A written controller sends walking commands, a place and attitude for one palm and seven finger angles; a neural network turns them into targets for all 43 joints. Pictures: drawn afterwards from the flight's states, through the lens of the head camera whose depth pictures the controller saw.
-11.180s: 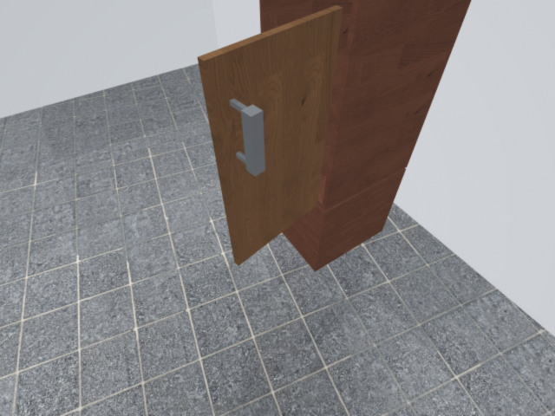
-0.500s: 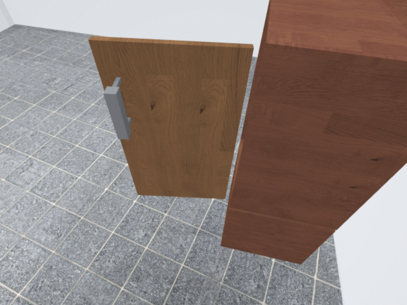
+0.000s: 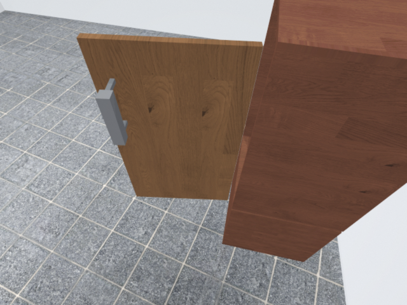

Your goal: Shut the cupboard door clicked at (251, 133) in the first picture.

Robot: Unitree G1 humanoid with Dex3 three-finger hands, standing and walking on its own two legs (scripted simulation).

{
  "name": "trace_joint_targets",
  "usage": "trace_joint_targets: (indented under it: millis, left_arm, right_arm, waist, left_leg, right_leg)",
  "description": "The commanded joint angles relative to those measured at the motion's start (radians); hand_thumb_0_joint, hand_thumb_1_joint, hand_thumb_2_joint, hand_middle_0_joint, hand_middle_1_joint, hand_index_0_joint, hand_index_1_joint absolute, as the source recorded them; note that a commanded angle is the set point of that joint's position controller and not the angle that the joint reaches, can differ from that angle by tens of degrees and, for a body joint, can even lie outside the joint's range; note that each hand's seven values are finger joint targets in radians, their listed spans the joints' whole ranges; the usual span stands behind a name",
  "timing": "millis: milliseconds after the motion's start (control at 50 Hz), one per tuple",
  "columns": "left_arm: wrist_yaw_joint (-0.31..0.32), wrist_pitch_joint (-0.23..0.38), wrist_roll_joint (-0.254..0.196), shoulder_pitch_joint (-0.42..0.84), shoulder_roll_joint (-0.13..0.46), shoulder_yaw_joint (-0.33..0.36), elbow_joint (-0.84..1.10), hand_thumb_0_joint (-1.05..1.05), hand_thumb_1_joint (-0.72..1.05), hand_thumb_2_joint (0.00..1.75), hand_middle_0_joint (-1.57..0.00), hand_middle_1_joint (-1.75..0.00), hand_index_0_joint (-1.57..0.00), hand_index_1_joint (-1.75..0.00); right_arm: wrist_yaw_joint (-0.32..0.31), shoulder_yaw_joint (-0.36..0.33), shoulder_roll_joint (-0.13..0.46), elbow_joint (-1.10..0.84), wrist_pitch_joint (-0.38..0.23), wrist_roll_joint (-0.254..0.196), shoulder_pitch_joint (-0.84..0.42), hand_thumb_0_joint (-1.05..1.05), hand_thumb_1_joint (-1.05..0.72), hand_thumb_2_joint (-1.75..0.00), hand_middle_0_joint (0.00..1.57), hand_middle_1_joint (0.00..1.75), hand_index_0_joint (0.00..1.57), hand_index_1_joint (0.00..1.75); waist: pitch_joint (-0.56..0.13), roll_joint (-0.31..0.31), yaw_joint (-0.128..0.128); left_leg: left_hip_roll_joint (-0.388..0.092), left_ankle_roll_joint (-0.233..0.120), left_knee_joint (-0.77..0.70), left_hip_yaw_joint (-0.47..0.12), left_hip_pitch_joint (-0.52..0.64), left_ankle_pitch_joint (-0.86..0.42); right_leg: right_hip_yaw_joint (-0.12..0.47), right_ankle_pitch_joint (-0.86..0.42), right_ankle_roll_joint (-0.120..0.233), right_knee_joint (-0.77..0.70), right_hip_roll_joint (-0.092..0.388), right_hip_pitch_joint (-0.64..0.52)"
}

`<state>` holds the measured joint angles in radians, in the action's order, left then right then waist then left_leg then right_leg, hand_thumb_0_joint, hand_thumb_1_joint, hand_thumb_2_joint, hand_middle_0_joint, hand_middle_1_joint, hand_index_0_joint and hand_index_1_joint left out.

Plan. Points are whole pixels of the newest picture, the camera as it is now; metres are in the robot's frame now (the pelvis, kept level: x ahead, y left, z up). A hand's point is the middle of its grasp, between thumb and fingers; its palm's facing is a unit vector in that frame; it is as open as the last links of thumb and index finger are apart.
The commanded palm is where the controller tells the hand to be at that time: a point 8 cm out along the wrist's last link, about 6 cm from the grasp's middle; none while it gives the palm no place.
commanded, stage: come to a stop and stand still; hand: left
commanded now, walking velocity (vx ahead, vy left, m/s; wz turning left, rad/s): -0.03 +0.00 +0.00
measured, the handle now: (116, 112) +0.47 +0.23 +0.10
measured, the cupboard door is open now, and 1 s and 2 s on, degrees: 100 100 100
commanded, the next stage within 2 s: look again from close up in 0.60 s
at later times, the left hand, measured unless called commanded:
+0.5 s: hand out of the picture -0.02 +0.18 -0.16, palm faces -0.03 -0.97 -0.24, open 7.3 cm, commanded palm none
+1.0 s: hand out of the picture -0.05 +0.16 -0.17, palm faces -0.02 -0.98 -0.19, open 7.3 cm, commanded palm none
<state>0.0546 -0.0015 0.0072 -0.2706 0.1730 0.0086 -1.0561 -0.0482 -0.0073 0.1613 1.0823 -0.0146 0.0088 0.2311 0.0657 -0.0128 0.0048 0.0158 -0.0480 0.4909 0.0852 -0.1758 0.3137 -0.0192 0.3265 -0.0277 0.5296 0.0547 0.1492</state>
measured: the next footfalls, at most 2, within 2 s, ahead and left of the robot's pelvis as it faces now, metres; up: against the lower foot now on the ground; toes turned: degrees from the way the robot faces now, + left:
none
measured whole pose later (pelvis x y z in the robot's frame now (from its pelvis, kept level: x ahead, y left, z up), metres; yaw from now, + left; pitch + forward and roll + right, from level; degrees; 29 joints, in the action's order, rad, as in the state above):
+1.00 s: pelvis -0.05 -0.02 +0.00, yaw -1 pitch -1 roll +0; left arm 0.03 0.01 0.01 -0.29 0.17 -0.03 -1.11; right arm -0.02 0.01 0.17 1.12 -0.02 0.01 0.26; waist 0.03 -0.01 0.00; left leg -0.01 -0.02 0.44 0.10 -0.21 0.22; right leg -0.01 0.26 -0.01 0.45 0.03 0.17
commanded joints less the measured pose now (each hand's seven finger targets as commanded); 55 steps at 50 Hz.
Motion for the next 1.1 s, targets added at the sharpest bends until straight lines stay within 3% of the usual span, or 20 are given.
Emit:
trace_joint_targets:
  millis: [0, 40, 60, 80, 100, 140, 180, 200, 220, 280, 360, 500, 540, 680, 1080]
  left_arm:
    - [0.003, 0.008, 0.008, -0.084, 0.103, 0.027, 0.048, 0.00, 0.90, 0.90, -0.20, -0.30, -0.20, -0.30]
    - [0.001, 0.006, 0.008, -0.070, 0.113, 0.026, 0.056, 0.00, 0.90, 0.90, -0.20, -0.30, -0.20, -0.30]
    - [0.030, 0.022, 0.018, -0.110, 0.131, 0.023, 0.048, 0.00, 0.90, 0.90, -0.20, -0.30, -0.20, -0.30]
    - [0.024, 0.030, 0.012, -0.069, 0.154, 0.025, 0.103, 0.00, 0.90, 0.90, -0.20, -0.30, -0.20, -0.30]
    - [0.017, 0.037, 0.011, -0.049, 0.152, 0.021, 0.108, 0.00, 0.90, 0.90, -0.20, -0.30, -0.20, -0.30]
    - [0.008, 0.035, 0.005, -0.037, 0.143, 0.014, 0.118, 0.00, 0.90, 0.90, -0.20, -0.30, -0.20, -0.30]
    - [0.004, 0.024, 0.006, -0.023, 0.129, 0.008, 0.123, 0.00, 0.90, 0.90, -0.20, -0.30, -0.20, -0.30]
    - [0.001, 0.025, 0.008, -0.020, 0.130, 0.007, 0.124, 0.00, 0.90, 0.90, -0.20, -0.30, -0.20, -0.30]
    - [-0.002, 0.021, 0.006, -0.011, 0.138, 0.004, 0.125, 0.00, 0.90, 0.90, -0.20, -0.30, -0.20, -0.30]
    - [-0.013, 0.010, 0.008, 0.017, 0.145, -0.001, 0.132, 0.00, 0.90, 0.90, -0.20, -0.30, -0.20, -0.30]
    - [-0.021, 0.007, 0.011, -0.001, 0.159, 0.000, 0.131, 0.00, 0.90, 0.90, -0.20, -0.30, -0.20, -0.30]
    - [-0.025, 0.018, 0.009, -0.039, 0.149, -0.002, 0.107, 0.00, 0.90, 0.90, -0.20, -0.30, -0.20, -0.30]
    - [-0.026, 0.019, 0.007, -0.046, 0.147, -0.002, 0.090, 0.00, 0.90, 0.90, -0.20, -0.30, -0.20, -0.30]
    - [-0.026, 0.030, 0.003, -0.077, 0.137, -0.008, 0.022, 0.00, 0.90, 0.90, -0.20, -0.30, -0.20, -0.30]
    - [-0.020, 0.030, 0.007, -0.053, 0.125, -0.008, -0.013, 0.00, 0.90, 0.90, -0.20, -0.30, -0.20, -0.30]
  right_arm:
    - [0.000, -0.031, 0.114, -0.047, -0.009, 0.002, 0.056, 0.00, -0.90, -0.90, 0.20, 0.30, 0.20, 0.30]
    - [0.005, -0.029, 0.112, -0.053, -0.008, 0.002, 0.040, 0.00, -0.90, -0.90, 0.20, 0.30, 0.20, 0.30]
    - [0.014, -0.046, 0.175, -0.122, -0.010, -0.016, 0.005, 0.00, -0.90, -0.90, 0.20, 0.30, 0.20, 0.30]
    - [0.028, -0.044, 0.142, -0.142, -0.009, -0.002, 0.062, 0.00, -0.90, -0.90, 0.20, 0.30, 0.20, 0.30]
    - [0.032, -0.038, 0.132, -0.150, -0.012, 0.009, 0.033, 0.00, -0.90, -0.90, 0.20, 0.30, 0.20, 0.30]
    - [0.027, -0.034, 0.131, -0.167, -0.009, 0.008, 0.036, 0.00, -0.90, -0.90, 0.20, 0.30, 0.20, 0.30]
    - [0.024, -0.033, 0.145, -0.174, -0.007, 0.006, 0.029, 0.00, -0.90, -0.90, 0.20, 0.30, 0.20, 0.30]
    - [0.023, -0.030, 0.136, -0.178, -0.008, 0.007, 0.014, 0.00, -0.90, -0.90, 0.20, 0.30, 0.20, 0.30]
    - [0.025, -0.027, 0.140, -0.182, -0.003, 0.005, 0.003, 0.00, -0.90, -0.90, 0.20, 0.30, 0.20, 0.30]
    - [0.036, -0.023, 0.143, -0.180, 0.004, 0.007, -0.006, 0.00, -0.90, -0.90, 0.20, 0.30, 0.20, 0.30]
    - [0.044, -0.022, 0.149, -0.165, 0.011, 0.013, 0.015, 0.00, -0.90, -0.90, 0.20, 0.30, 0.20, 0.30]
    - [0.042, -0.016, 0.137, -0.119, 0.000, 0.008, 0.063, 0.00, -0.90, -0.90, 0.20, 0.30, 0.20, 0.30]
    - [0.041, -0.016, 0.145, -0.100, -0.005, 0.007, 0.066, 0.00, -0.90, -0.90, 0.20, 0.30, 0.20, 0.30]
    - [0.032, -0.009, 0.142, -0.033, -0.023, -0.001, 0.088, 0.00, -0.90, -0.90, 0.20, 0.30, 0.20, 0.30]
    - [0.024, -0.009, 0.133, 0.005, -0.022, -0.001, 0.038, 0.00, -0.90, -0.90, 0.20, 0.30, 0.20, 0.30]
  waist:
    - [-0.101, 0.010, 0.005]
    - [-0.097, 0.021, 0.007]
    - [-0.126, 0.007, 0.002]
    - [-0.179, 0.013, -0.018]
    - [-0.190, 0.109, -0.005]
    - [-0.180, 0.082, -0.017]
    - [-0.120, 0.054, -0.013]
    - [-0.086, 0.045, -0.004]
    - [-0.051, 0.009, -0.007]
    - [0.047, 0.004, -0.011]
    - [0.072, -0.023, -0.012]
    - [0.014, -0.035, -0.010]
    - [0.018, -0.004, -0.010]
    - [-0.024, 0.004, -0.002]
    - [-0.001, 0.000, 0.000]
  left_leg:
    - [-0.146, -0.008, -0.027, -0.095, 0.085, -0.708]
    - [-0.135, 0.000, -0.042, -0.093, 0.054, -0.596]
    - [-0.161, 0.033, 0.141, -0.083, 0.103, -0.791]
    - [-0.141, 0.026, 0.113, -0.103, 0.028, -0.567]
    - [-0.121, 0.025, 0.076, -0.084, 0.016, -0.503]
    - [-0.132, 0.004, 0.055, -0.112, 0.038, -0.553]
    - [-0.145, -0.009, 0.020, -0.130, 0.017, -0.510]
    - [-0.139, -0.011, 0.010, -0.125, -0.006, -0.480]
    - [-0.128, -0.005, -0.012, -0.120, -0.030, -0.356]
    - [-0.110, 0.003, -0.104, -0.129, -0.097, -0.036]
    - [-0.090, 0.011, -0.144, -0.122, -0.123, 0.128]
    - [-0.101, 0.008, -0.155, -0.117, -0.082, 0.074]
    - [-0.105, 0.010, -0.164, -0.123, -0.084, 0.071]
    - [-0.119, 0.010, -0.157, -0.114, -0.036, -0.076]
    - [-0.129, 0.017, -0.150, -0.101, 0.007, -0.198]
  right_leg:
    - [0.036, -0.479, 0.042, -0.014, 0.050, 0.001]
    - [0.049, -0.445, 0.047, -0.028, 0.058, -0.004]
    - [0.067, -0.628, 0.024, -0.057, 0.072, 0.086]
    - [0.069, -0.526, 0.060, -0.002, 0.087, 0.001]
    - [0.075, -0.547, 0.078, 0.019, 0.093, -0.011]
    - [0.051, -0.434, 0.077, 0.031, 0.055, 0.022]
    - [0.037, -0.283, 0.067, 0.008, 0.026, 0.052]
    - [0.044, -0.289, 0.068, -0.011, 0.028, 0.053]
    - [0.058, -0.245, 0.067, -0.036, 0.034, 0.068]
    - [0.083, 0.006, 0.063, -0.103, 0.026, 0.139]
    - [0.106, 0.185, 0.065, -0.159, 0.029, 0.195]
    - [0.113, 0.138, 0.063, -0.181, 0.035, 0.179]
    - [0.113, 0.116, 0.063, -0.174, 0.037, 0.178]
    - [0.098, -0.060, 0.063, -0.164, 0.047, 0.103]
    - [0.088, -0.181, 0.051, -0.172, 0.049, 0.078]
